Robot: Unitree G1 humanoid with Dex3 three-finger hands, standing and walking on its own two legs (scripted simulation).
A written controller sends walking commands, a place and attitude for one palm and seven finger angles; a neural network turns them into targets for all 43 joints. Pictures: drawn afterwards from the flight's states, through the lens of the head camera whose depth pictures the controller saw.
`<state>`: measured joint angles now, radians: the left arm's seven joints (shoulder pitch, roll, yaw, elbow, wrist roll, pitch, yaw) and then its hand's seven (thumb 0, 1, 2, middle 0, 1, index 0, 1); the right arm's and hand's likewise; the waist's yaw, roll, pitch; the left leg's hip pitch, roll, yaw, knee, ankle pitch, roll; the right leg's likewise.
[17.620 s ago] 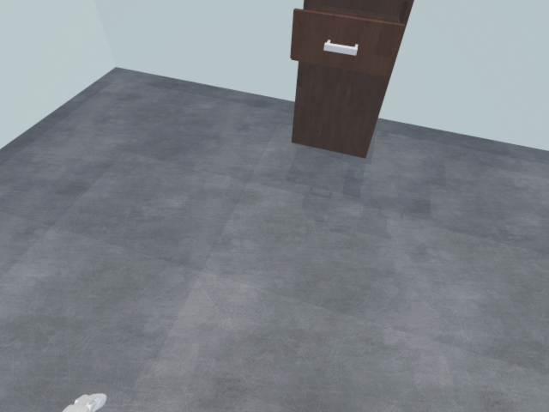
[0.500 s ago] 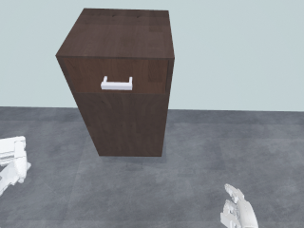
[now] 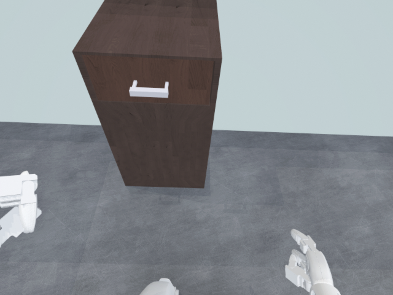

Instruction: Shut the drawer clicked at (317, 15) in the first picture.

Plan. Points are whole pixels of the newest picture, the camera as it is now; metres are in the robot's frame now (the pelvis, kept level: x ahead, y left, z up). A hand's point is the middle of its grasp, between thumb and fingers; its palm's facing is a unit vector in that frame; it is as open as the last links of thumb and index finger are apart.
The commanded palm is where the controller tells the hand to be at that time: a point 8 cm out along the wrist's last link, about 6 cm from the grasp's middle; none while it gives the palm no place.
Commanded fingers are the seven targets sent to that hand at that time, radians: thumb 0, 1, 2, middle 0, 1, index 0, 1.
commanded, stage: step back with the hand held close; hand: left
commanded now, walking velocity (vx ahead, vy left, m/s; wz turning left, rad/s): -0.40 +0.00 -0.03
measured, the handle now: (150, 88) +0.71 +0.19 -0.03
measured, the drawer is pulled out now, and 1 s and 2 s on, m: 0.00 0.00 0.00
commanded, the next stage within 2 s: stop stepping back and stand still in 0.20 s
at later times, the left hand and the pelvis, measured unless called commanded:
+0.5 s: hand out of the picture +0.08 +0.21 +0.18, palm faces +0.27 -0.83 -0.49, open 3.2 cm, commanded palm +0.03 +0.26 +0.19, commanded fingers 0.00 0.90 0.90 -1.40 -1.60 -1.40 -1.60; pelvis -0.12 -0.01 +0.01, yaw -4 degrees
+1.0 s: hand out of the picture +0.05 +0.24 +0.17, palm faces +0.38 -0.84 -0.38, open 3.2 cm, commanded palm +0.00 +0.29 +0.19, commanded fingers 0.00 0.90 0.90 -1.40 -1.60 -1.40 -1.60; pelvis -0.14 +0.01 +0.00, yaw -2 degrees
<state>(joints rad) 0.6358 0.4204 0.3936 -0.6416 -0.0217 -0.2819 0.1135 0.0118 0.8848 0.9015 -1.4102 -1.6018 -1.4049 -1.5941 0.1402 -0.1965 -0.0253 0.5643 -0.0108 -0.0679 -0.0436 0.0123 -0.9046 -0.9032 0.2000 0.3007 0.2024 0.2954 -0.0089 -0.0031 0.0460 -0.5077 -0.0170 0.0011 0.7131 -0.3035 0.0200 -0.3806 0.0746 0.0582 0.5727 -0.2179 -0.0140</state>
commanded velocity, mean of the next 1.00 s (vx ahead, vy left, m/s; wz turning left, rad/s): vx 0.00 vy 0.02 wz -0.02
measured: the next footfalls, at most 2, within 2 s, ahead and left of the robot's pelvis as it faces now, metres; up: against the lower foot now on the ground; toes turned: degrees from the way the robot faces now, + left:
left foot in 0.14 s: +0.03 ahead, +0.12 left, +0.00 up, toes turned +1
right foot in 0.40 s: -0.09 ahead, -0.10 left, +0.00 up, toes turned -2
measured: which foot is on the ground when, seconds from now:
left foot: up 0.00-0.12, down 0.14-0.40, up 0.42-0.60, down 0.62-1.00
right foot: down 0.00-0.14, up 0.16-0.38, down 0.40-1.00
